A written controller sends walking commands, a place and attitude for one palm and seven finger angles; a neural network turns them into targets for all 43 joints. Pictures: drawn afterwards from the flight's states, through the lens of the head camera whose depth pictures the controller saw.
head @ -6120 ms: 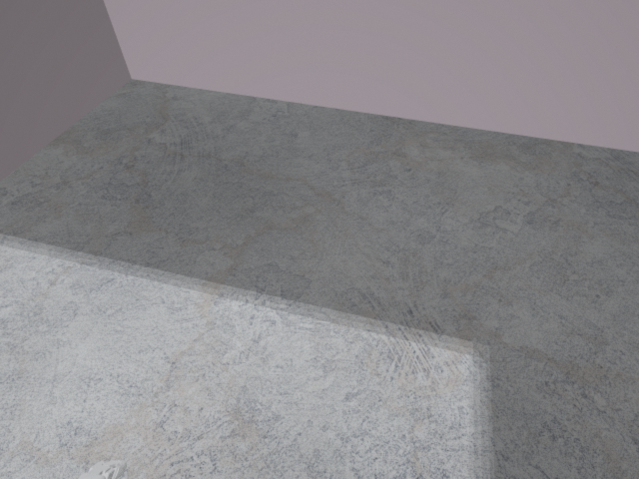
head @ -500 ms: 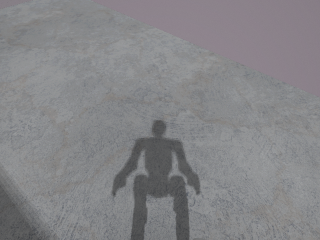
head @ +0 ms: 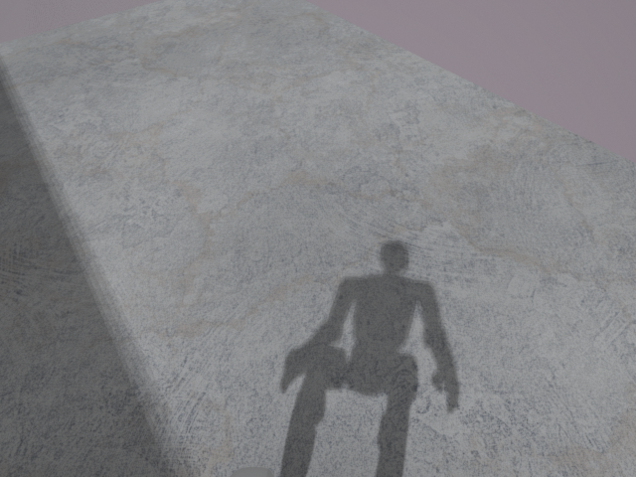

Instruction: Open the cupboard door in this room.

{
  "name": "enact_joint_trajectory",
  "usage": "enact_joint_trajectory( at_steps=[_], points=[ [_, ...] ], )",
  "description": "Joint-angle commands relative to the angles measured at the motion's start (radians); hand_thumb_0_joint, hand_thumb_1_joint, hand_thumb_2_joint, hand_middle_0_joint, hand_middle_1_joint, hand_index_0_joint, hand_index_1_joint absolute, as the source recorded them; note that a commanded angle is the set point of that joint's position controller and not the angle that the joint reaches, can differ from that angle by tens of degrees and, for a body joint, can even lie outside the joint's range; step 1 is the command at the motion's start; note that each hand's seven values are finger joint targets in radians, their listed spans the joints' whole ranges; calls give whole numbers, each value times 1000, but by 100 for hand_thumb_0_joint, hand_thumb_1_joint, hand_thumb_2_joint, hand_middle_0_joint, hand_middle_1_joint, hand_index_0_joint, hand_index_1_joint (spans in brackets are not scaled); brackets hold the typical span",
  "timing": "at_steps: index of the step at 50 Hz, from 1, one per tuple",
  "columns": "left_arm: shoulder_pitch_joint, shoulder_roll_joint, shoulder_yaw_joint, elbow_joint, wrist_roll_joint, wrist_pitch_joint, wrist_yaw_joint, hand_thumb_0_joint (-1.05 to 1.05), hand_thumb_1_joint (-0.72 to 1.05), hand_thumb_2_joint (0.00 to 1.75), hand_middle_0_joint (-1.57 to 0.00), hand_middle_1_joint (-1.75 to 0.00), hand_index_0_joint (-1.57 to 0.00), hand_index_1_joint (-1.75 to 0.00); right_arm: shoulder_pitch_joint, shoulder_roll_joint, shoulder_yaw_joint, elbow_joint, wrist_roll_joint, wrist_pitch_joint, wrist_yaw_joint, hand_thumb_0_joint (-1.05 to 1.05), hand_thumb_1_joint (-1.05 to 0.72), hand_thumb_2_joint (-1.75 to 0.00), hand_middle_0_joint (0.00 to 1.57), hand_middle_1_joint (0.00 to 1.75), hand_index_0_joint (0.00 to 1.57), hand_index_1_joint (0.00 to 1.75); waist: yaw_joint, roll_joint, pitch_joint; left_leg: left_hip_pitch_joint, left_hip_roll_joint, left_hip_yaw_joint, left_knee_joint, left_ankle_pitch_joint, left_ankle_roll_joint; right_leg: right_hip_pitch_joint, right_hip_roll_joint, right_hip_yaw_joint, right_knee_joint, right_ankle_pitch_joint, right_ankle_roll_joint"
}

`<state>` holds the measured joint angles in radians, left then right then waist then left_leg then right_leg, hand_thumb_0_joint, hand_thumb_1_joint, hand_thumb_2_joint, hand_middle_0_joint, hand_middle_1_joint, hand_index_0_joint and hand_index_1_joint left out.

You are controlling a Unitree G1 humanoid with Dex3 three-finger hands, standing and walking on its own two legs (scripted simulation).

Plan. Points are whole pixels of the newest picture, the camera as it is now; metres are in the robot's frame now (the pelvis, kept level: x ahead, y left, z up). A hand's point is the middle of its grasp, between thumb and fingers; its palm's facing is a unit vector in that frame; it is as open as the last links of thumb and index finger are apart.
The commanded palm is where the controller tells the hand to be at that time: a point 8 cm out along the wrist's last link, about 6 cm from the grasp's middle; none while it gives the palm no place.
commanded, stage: turn or walk to find it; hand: left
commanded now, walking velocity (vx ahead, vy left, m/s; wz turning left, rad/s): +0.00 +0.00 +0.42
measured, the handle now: out of the picture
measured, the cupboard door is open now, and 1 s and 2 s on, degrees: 0 0 0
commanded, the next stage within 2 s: none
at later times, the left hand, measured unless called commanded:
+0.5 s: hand out of the picture +0.03 +0.24 -0.16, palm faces +0.21 -0.94 -0.27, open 7.3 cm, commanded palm none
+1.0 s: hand out of the picture -0.10 +0.24 -0.19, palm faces +0.44 -0.87 -0.24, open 7.3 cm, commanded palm none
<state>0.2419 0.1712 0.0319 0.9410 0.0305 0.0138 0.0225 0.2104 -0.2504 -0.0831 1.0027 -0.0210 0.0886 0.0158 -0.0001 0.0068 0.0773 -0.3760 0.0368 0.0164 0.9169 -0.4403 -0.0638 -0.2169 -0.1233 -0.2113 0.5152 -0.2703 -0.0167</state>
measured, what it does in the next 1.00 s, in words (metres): steps on the spot, turning left: left foot, then right foot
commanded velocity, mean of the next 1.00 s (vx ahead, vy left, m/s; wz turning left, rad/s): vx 0.00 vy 0.00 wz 0.42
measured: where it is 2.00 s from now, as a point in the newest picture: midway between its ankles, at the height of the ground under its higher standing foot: outside the picture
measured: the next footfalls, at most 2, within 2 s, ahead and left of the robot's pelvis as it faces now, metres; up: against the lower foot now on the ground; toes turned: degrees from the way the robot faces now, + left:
left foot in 0.12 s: +0.01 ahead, +0.15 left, +0.00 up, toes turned +8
right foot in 0.54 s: +0.03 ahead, -0.09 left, +0.00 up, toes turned +8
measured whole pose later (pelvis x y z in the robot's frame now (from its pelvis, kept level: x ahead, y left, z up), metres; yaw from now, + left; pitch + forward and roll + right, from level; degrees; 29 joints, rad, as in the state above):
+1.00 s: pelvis -0.05 +0.04 -0.02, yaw +24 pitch -1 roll +0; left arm 0.24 0.24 0.06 0.96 0.02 0.05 0.02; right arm 0.15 -0.22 -0.06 0.96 -0.02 0.04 0.02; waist 0.02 -0.06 0.09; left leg -0.27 0.02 0.08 0.62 -0.31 0.00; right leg -0.31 -0.17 -0.18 0.77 -0.47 0.06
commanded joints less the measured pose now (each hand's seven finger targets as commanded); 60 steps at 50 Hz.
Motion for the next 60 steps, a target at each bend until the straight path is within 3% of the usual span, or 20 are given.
enact_joint_trajectory(
  at_steps=[1,4,6,7,12,19,24,25,26,27,29,31,33,42,46,47,48,49,53,60],
  points=[
    [57,246,69,-25,4,-14,10,0,90,90,-20,-30,-20,-30,-75,-30,10,-103,15,-49,-3,0,-90,-90,20,30,20,30,48,-216,-104,-4,-16,60,-179,-31,13,130,-245,185,-117,427,-122],
    [20,233,70,-21,-10,-3,7,0,90,90,-20,-30,-20,-30,20,-57,7,-78,13,-66,-5,0,-90,-90,20,30,20,30,-12,-136,-144,225,-4,67,-496,224,33,17,-205,95,35,319,-28],
    [8,128,45,-80,-19,11,-3,0,90,90,-20,-30,-20,-30,75,-225,-28,-83,1,-74,-11,0,-90,-90,20,30,20,30,-46,318,-122,364,358,-373,-613,639,206,-352,-7,37,394,-345,95],
    [-61,150,40,-90,-8,27,4,0,90,90,-20,-30,-20,-30,97,-225,-30,-68,-1,-71,-21,0,-90,-90,20,30,20,30,-77,240,-109,270,373,-374,-630,549,249,-328,-9,132,518,-351,85],
    [-20,145,50,-32,-13,24,-14,0,90,90,-20,-30,-20,-30,-56,-141,0,-104,1,-81,-34,0,-90,-90,20,30,20,30,1,152,-53,189,194,-189,-618,498,208,-298,11,173,571,-134,93],
    [-72,126,42,-73,-18,18,-6,0,90,90,-20,-30,-20,-30,7,-149,-14,-97,-3,-74,-31,0,-90,-90,20,30,20,30,-34,134,-85,256,203,-272,-581,568,242,-249,49,176,366,-188,98],
    [14,129,40,-65,-24,-1,0,0,90,90,-20,-30,-20,-30,-26,-149,-22,-116,-1,-66,-25,0,-90,-90,20,30,20,30,9,121,-119,147,148,-299,-491,585,200,-13,94,148,27,-32,82],
    [54,139,45,-57,-22,-9,3,0,90,90,-20,-30,-20,-30,-36,-134,-22,-120,4,-67,-22,0,-90,-90,20,30,20,30,31,95,-137,91,111,-276,-442,501,161,83,69,159,-108,63,78],
    [77,202,54,-56,-11,-19,10,0,90,90,-20,-30,-20,-30,-22,-85,-16,-131,14,-68,-16,0,-90,-90,20,30,20,30,38,-61,-155,-45,29,-194,-312,310,102,207,-79,303,-197,89,35],
    [73,280,71,-63,1,-22,15,0,90,90,-20,-30,-20,-30,-35,-29,-5,-163,12,-68,-11,0,-90,-90,20,30,20,30,44,-291,-109,-201,-105,-50,-111,-64,40,213,-309,520,-235,190,-80],
    [17,252,72,-85,-9,-16,21,0,90,90,-20,-30,-20,-30,-65,-82,-26,-155,1,-40,-13,0,-90,-90,20,30,20,30,34,-239,-69,-181,-55,-115,199,-107,46,24,-327,508,-265,131,-151],
    [-81,198,50,-104,-9,-19,15,0,90,90,-20,-30,-20,-30,-19,-69,-24,-107,-2,-32,0,0,-90,-90,20,30,20,30,-19,-133,-16,-179,-26,-87,305,27,30,-21,-217,319,-231,131,-106],
    [-75,181,44,-106,-8,-25,13,0,90,90,-20,-30,-20,-30,8,-58,-20,-91,-2,-31,4,0,-90,-90,20,30,20,30,-19,-164,-28,-173,-18,-56,301,75,11,1,-186,238,-217,187,-86],
    [42,249,66,-43,2,-16,10,0,90,90,-20,-30,-20,-30,-95,-31,8,-110,12,-46,1,0,-90,-90,20,30,20,30,50,-218,-84,-49,-14,54,-113,-22,4,140,-230,169,-111,481,-119],
    [11,243,70,-35,-8,-3,7,0,90,90,-20,-30,-20,-30,-5,-56,6,-91,10,-64,-3,0,-90,-90,20,30,20,30,-6,-167,-123,175,-13,80,-447,198,28,48,-203,96,32,396,-33],
    [23,210,66,-49,-17,4,3,0,90,90,-20,-30,-20,-30,36,-126,-7,-86,5,-77,-3,0,-90,-90,20,30,20,30,-29,11,-161,324,95,-57,-542,369,69,-93,-140,47,192,215,26],
    [19,138,48,-85,-22,9,-4,0,90,90,-20,-30,-20,-30,73,-223,-28,-89,0,-80,-7,0,-90,-90,20,30,20,30,-44,309,-154,414,342,-363,-570,729,191,-336,-14,23,389,-310,97],
    [-50,147,36,-105,-10,20,4,0,90,90,-20,-30,-20,-30,118,-241,-31,-72,3,-73,-13,0,-90,-90,20,30,20,30,-76,254,-157,330,383,-357,-575,701,255,-303,-3,118,517,-394,86],
    [-62,148,48,-56,-16,18,-10,0,90,90,-20,-30,-20,-30,-19,-145,0,-99,-1,-83,-36,0,-90,-90,20,30,20,30,-13,163,-87,251,224,-223,-570,689,224,-319,4,186,612,-181,91],
    [-74,138,41,-70,-18,20,-7,0,90,90,-20,-30,-20,-30,17,-150,-9,-99,1,-82,-33,0,-90,-90,20,30,20,30,-25,121,-112,302,206,-249,-577,664,239,-290,33,188,468,-166,107]
  ],
)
